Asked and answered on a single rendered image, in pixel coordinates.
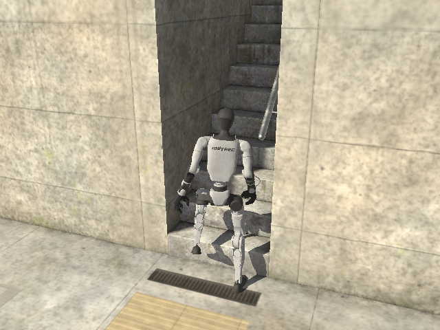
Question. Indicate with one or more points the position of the stairs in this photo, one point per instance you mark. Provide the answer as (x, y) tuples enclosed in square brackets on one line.
[(250, 84)]

